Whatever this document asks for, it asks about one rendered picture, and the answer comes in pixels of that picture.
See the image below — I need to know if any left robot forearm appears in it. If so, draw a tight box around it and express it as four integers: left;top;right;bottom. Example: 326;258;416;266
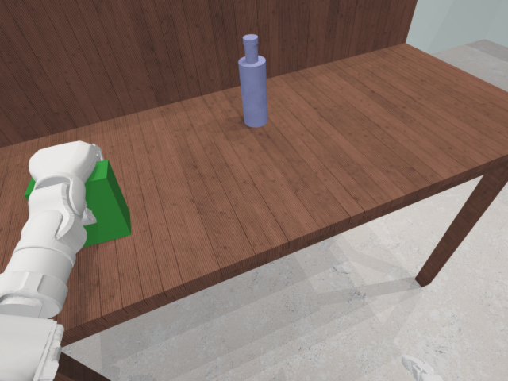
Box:
0;172;87;319

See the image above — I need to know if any right robot hand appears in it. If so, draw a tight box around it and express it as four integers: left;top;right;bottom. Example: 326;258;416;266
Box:
402;355;444;381

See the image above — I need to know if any left robot upper arm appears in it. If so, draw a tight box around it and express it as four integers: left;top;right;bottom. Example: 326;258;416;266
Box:
0;314;64;381

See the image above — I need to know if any table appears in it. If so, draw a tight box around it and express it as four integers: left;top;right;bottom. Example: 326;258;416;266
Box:
0;0;508;381

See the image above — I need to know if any left robot hand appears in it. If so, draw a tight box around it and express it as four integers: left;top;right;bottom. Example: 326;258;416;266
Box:
29;140;104;225

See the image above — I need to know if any sponge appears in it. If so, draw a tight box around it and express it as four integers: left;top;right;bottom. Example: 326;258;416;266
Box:
24;160;131;247

